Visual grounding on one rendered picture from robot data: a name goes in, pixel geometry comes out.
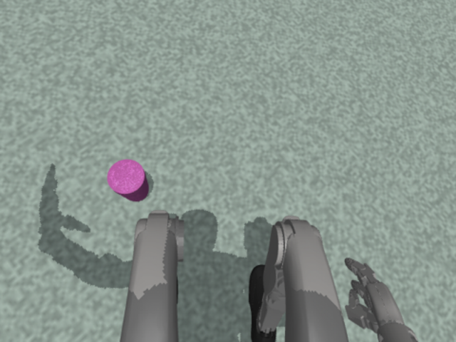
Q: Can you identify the right robot foot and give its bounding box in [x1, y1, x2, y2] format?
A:
[249, 265, 276, 342]

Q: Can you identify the right robot hand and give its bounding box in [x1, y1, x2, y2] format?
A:
[345, 258, 405, 333]

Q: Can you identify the cup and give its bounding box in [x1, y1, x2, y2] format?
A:
[107, 160, 149, 202]

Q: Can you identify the right robot arm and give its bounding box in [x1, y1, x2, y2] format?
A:
[377, 323, 418, 342]

